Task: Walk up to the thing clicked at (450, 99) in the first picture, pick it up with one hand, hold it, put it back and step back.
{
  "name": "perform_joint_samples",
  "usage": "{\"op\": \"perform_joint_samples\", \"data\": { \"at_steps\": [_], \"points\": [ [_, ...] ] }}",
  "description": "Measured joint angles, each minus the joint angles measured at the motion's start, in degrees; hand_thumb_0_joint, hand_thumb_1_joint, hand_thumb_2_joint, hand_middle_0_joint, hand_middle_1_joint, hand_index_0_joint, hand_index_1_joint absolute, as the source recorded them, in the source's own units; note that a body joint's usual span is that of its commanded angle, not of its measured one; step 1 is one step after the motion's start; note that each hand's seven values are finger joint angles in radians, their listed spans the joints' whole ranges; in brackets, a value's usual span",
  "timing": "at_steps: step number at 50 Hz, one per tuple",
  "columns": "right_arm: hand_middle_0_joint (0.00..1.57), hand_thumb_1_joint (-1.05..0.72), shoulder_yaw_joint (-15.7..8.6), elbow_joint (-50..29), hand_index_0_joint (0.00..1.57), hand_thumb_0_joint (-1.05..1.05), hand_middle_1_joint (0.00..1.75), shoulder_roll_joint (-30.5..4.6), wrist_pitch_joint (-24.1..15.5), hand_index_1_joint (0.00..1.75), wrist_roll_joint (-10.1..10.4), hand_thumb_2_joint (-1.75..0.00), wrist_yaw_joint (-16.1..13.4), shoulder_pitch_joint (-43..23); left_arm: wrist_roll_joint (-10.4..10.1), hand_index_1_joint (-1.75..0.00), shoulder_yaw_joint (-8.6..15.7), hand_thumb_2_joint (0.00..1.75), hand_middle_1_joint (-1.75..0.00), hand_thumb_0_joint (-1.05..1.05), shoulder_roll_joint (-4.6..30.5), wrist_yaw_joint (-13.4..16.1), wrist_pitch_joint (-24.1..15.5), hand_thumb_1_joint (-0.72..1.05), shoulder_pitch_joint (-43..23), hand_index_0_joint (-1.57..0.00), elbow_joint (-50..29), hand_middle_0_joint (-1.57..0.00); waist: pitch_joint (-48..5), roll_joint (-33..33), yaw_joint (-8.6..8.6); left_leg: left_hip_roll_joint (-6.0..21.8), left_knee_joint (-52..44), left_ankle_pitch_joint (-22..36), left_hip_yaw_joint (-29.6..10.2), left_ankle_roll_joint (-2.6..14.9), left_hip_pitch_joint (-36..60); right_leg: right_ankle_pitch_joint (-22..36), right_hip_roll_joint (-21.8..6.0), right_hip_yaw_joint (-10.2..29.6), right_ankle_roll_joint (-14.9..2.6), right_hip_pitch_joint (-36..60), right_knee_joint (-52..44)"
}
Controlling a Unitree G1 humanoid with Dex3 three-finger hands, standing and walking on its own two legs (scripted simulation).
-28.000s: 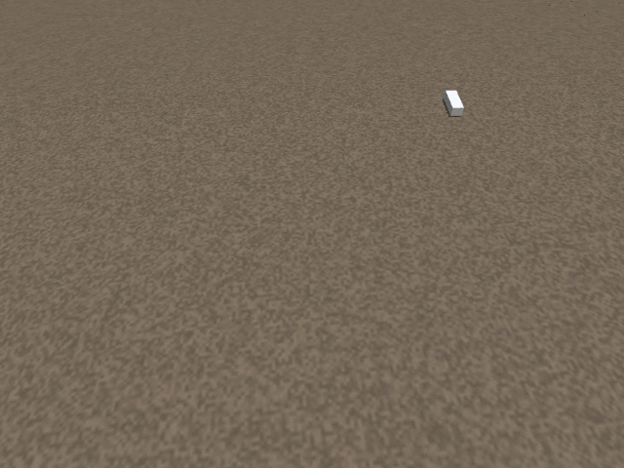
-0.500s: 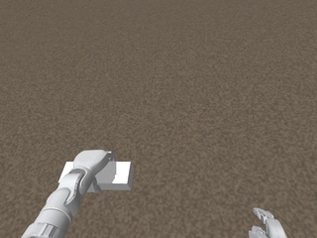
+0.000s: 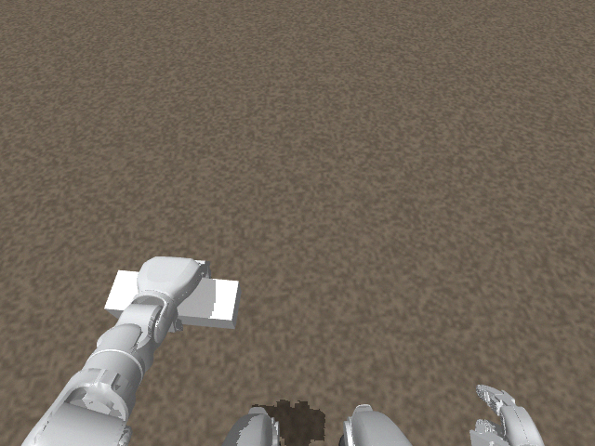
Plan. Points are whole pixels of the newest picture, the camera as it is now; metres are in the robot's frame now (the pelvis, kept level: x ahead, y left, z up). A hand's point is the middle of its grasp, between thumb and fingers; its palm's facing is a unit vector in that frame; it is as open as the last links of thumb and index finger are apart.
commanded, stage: crouch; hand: left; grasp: from above
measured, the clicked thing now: (177, 299) +0.35 +0.22 -0.11
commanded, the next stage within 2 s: lower in 1.62 s
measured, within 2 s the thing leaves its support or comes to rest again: neither
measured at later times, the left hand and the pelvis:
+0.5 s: hand (215, 314) +0.40 +0.21 -0.33, palm faces -0.47 +0.06 -0.88, open 9.5 cm; pelvis -0.05 +0.01 -0.21, yaw -1 degrees
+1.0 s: hand (223, 322) +0.43 +0.22 -0.48, palm faces -0.47 +0.02 -0.88, open 9.6 cm; pelvis -0.04 +0.00 -0.30, yaw -4 degrees
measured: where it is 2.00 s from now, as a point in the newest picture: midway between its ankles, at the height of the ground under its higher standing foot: outside the picture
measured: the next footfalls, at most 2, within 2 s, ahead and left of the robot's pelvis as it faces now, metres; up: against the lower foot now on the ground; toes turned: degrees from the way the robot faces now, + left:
none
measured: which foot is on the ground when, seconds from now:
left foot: down 0.00-1.00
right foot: down 0.00-1.00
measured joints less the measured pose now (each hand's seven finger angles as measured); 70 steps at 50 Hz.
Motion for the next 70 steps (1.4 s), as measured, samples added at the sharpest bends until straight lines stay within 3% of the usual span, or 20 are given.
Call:
{"op": "perform_joint_samples", "data": {
  "at_steps": [4,8,16,22,31,37,45,57,70],
  "points": [
    [0.2,-0.9,-0.74,0.38,0.2,0.0,0.3,-0.76,-0.64,0.3,-1.0,-0.9,0.47,0.98,2.49,-0.62,1.23,0.53,-0.67,0.0,0.39,3.71,0.11,0.05,-5.66,-0.68,5.26,-0.64,-2.61,0.19,-1.62,0.08,12.24,-3.96,-0.34,0.16,-13.7,-3.64,0.19,-0.51,0.11,-13.38,11.71],
    [0.2,-0.91,-1.17,1.5,0.2,0.0,0.3,-0.86,-1.53,0.3,-1.86,-0.9,0.4,2.14,2.78,-0.61,2.89,0.51,-0.66,0.0,0.91,5.65,1.25,0.06,-10.96,-0.68,9.88,-0.65,-4.22,0.89,-3.28,0.04,22.18,-6.65,-0.42,0.39,-25.54,-6.33,0.23,-0.74,0.46,-25.04,21.41],
    [0.2,-0.9,-0.93,3.21,0.2,0.01,0.3,0.71,-3.03,0.3,-2.81,-0.89,0.16,4.9,1.66,-0.58,5.57,0.5,-0.63,0.0,2.33,5.41,3.29,0.06,-17.46,-0.7,13.96,-0.66,-5.58,2.73,-5.63,-0.14,36.62,-9.67,-0.16,0.92,-43.55,-9.42,0.12,-0.78,0.68,-42.92,35.8],
    [0.2,-0.9,0.41,3.59,0.2,0.01,0.3,2.02,-4.12,0.3,-3.39,-0.89,0.63,5.25,1.39,-0.56,7.19,0.49,-0.61,0.0,3.86,4.51,1.99,0.06,-20.67,-0.72,17.46,-0.68,-6.03,3.37,-7.38,-0.28,45.26,-11.51,-0.4,1.08,-53.43,-11.44,0.02,-1.21,0.72,-52.58,44.36],
    [0.2,-0.9,2.09,2.93,0.21,0.01,0.3,1.9,-6.12,0.3,-4.84,-0.89,2.76,2.72,4.94,-0.55,10.09,0.5,-0.6,0.0,7.3,6.37,-1.77,0.06,-23.5,-0.72,18.73,-0.68,-6.32,2.46,-8.94,-0.58,56.65,-14.26,-1.77,0.73,-66.6,-14.42,-0.2,-2.81,0.46,-65.0,55.22],
    [0.2,-0.9,1.88,2.29,0.21,0.0,0.3,1.33,-7.18,0.3,-6.1,-0.9,4.71,0.27,6.01,-0.55,11.35,0.51,-0.6,0.0,8.76,7.78,-1.5,0.05,-24.73,-0.72,18.56,-0.68,-5.26,1.74,-8.82,-0.72,61.72,-15.64,-2.46,0.57,-71.94,-15.89,-0.3,-3.6,0.34,-69.92,59.92],
    [0.2,-0.91,1.9,1.86,0.2,0.0,0.3,1.33,-7.7,0.3,-7.15,-0.9,6.73,-1.45,5.42,-0.56,11.66,0.52,-0.61,0.0,9.74,8.01,-1.48,0.04,-26.82,-0.72,20.9,-0.68,-3.41,0.87,-8.85,-0.45,66.14,-16.97,-3.04,0.48,-74.93,-16.93,0.01,-4.26,0.22,-72.81,63.94],
    [0.2,-0.91,3.41,2.49,0.2,0.0,0.3,0.71,-7.39,0.3,-8.07,-0.9,8.19,-0.11,7.99,-0.56,13.68,0.52,-0.61,0.0,13.51,9.44,-3.43,0.05,-30.81,-0.71,25.94,-0.67,-1.45,0.44,-11.28,0.09,72.9,-17.59,-3.57,0.42,-80.4,-17.0,0.54,-4.92,0.16,-78.32,70.18],
    [0.2,-0.91,6.25,3.06,0.2,0.0,0.3,0.66,-7.35,0.3,-8.93,-0.9,8.52,1.02,7.74,-0.57,14.88,0.5,-0.62,0.0,17.7,9.27,-4.12,0.06,-33.57,-0.71,29.91,-0.67,1.72,0.04,-13.01,0.39,78.49,-17.0,-4.55,0.19,-84.56,-15.92,0.87,-5.98,-0.03,-82.46,75.24]
  ]
}}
